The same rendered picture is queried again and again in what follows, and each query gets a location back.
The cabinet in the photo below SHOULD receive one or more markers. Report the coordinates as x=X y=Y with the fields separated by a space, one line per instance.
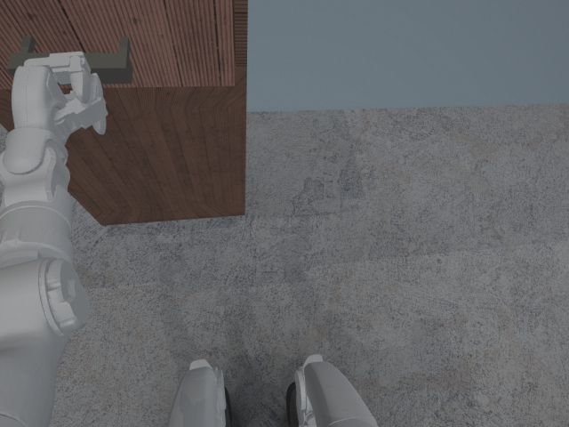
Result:
x=168 y=153

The handle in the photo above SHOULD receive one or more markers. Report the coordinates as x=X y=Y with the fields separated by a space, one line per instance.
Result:
x=111 y=67

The left robot upper arm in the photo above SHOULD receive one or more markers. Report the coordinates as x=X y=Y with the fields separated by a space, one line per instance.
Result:
x=42 y=303

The robot right thigh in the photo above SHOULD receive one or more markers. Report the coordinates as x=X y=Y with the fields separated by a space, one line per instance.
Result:
x=323 y=389

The left robot hand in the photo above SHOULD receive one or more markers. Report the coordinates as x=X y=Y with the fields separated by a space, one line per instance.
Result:
x=38 y=101

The right robot shin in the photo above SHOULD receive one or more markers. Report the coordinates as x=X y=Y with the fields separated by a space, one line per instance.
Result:
x=307 y=420

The drawer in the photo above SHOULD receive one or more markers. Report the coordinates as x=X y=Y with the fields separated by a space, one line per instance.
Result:
x=172 y=42

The left robot forearm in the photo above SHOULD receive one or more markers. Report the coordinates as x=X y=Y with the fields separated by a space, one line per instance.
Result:
x=36 y=210

